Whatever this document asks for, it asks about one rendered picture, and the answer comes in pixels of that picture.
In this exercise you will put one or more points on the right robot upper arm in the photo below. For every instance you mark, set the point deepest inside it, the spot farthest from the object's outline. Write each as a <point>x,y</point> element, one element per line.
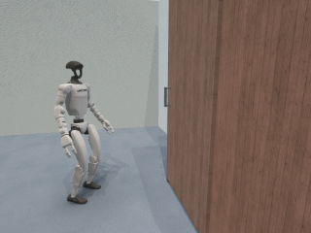
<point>62,92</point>

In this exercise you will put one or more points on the handle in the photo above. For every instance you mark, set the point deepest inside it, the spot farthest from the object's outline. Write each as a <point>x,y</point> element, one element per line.
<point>165,96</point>

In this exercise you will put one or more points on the left robot upper arm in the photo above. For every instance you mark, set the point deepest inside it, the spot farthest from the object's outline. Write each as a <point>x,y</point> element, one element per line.
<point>89,102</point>

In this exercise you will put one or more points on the left robot hand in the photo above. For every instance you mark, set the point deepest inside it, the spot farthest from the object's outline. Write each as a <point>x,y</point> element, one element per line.
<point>105,124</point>

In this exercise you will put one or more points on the right robot forearm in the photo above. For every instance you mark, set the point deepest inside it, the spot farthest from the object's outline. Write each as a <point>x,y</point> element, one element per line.
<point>60,118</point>

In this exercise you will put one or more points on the wardrobe door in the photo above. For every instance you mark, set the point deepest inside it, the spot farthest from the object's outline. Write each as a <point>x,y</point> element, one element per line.
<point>195,36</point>
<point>261,180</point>

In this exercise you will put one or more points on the right robot hand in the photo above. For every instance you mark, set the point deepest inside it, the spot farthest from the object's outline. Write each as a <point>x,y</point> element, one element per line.
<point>67,141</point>

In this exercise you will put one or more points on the left robot thigh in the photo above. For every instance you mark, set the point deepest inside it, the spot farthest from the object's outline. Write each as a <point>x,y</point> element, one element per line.
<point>94,142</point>

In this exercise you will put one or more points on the left robot forearm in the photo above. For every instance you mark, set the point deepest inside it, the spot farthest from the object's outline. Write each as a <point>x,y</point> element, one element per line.
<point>96,113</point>

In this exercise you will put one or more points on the robot head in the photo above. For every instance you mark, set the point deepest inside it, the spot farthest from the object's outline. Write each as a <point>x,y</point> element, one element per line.
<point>74,66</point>

